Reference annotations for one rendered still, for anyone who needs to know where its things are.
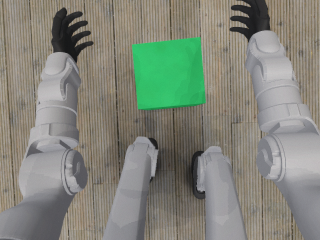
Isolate robot left upper arm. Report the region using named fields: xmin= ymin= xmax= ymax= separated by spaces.
xmin=0 ymin=148 xmax=88 ymax=240

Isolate robot right forearm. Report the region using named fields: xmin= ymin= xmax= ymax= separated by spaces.
xmin=245 ymin=30 xmax=320 ymax=136

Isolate right robot foot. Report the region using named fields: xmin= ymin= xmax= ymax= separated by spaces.
xmin=191 ymin=151 xmax=206 ymax=200

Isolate robot left hand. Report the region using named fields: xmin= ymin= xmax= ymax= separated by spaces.
xmin=51 ymin=7 xmax=94 ymax=63

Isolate robot left thigh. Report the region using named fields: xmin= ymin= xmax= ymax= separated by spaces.
xmin=102 ymin=142 xmax=158 ymax=240

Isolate robot right upper arm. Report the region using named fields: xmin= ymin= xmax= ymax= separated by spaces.
xmin=256 ymin=132 xmax=320 ymax=240

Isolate robot right hand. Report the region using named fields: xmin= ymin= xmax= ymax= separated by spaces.
xmin=229 ymin=0 xmax=271 ymax=43

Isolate robot left forearm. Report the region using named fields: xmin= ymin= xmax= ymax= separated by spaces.
xmin=18 ymin=52 xmax=81 ymax=195

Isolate carton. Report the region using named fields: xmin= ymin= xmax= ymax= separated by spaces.
xmin=132 ymin=37 xmax=206 ymax=111

